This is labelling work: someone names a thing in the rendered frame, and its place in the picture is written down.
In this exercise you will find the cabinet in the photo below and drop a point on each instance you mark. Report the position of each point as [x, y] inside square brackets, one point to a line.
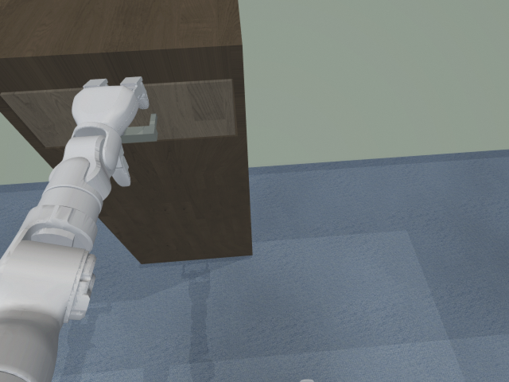
[189, 198]

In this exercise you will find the left robot upper arm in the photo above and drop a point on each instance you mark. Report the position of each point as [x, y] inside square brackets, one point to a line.
[42, 287]

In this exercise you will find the robot left forearm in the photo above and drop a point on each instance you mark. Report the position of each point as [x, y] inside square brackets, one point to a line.
[72, 201]

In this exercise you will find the drawer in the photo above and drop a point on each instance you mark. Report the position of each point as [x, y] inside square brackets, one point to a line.
[188, 109]

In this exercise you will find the left robot hand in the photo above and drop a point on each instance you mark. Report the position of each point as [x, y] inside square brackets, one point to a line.
[114, 106]

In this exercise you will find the handle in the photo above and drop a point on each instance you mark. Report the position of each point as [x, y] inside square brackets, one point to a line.
[141, 134]

